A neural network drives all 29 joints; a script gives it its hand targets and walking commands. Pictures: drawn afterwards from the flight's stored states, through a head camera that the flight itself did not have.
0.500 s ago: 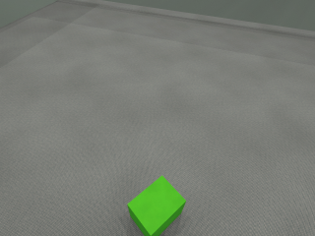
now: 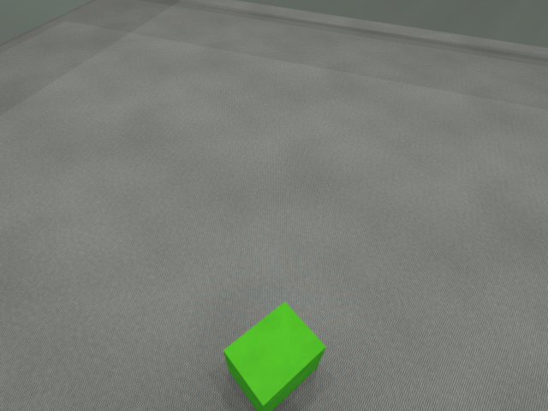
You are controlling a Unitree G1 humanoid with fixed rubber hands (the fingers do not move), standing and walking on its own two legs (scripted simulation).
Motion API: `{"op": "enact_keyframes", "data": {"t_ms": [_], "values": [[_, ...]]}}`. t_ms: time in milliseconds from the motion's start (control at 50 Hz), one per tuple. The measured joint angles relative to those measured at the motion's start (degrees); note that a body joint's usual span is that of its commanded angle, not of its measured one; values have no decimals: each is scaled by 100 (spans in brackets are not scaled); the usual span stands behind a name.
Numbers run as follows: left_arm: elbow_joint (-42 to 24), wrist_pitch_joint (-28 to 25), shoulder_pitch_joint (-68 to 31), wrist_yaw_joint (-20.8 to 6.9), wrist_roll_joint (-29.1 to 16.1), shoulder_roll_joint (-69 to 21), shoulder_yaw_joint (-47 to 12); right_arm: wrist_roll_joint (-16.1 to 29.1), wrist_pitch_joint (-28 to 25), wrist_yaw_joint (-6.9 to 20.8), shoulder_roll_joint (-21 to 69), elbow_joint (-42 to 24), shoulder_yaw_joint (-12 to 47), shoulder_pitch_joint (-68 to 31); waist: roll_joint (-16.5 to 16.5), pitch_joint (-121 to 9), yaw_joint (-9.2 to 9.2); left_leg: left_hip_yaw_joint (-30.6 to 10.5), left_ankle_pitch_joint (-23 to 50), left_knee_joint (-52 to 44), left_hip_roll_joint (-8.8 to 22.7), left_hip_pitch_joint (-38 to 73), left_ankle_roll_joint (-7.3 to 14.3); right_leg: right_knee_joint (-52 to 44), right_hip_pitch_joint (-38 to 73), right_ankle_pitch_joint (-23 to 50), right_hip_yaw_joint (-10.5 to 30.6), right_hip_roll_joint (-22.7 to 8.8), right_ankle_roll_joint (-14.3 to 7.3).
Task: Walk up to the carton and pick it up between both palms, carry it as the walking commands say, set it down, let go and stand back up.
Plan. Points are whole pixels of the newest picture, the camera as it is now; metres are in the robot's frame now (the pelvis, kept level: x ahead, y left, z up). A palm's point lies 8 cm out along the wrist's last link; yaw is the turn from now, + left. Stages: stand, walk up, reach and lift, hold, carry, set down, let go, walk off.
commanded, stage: walk up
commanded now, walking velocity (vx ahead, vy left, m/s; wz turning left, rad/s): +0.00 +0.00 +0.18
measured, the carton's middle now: (274, 359) +0.41 +0.00 -0.66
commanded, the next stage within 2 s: none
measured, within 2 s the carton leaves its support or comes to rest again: neither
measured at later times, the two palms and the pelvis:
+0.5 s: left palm out of the picture +0.02 +0.26 -0.14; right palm out of the picture +0.03 -0.24 -0.14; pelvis +0.00 +0.00 +0.00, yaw +2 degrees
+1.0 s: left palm out of the picture +0.03 +0.25 -0.13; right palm out of the picture +0.00 -0.24 -0.14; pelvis +0.00 +0.00 +0.00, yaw +0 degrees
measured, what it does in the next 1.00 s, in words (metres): stands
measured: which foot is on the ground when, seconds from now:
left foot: down 0.00-1.00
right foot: down 0.00-1.00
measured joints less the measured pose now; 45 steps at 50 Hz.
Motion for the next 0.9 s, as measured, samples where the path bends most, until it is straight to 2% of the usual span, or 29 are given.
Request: {"op": "enact_keyframes", "data": {"t_ms": [460, 740, 900], "values": [[-62, 26, 33, -32, 65, 23, 15, 2, -3, -18, -79, -83, -27, -126, 36, -26, 22, -104, 19, 71, -18, -122, 2, 2, -3, -16, -149, -54, 10], [-17, 38, 28, -57, 52, 6, 6, 13, -8, -38, -50, 33, 18, -25, -31, -23, 21, 5, 105, -104, -22, -15, 19, -75, 28, 45, -66, -63, 34], [39, -26, 40, -56, 60, -81, -18, 39, -31, -56, -35, 116, 44, 25, 46, -48, -6, 73, 112, -149, 40, 44, -16, -126, 61, 68, -7, 1, 5]]}}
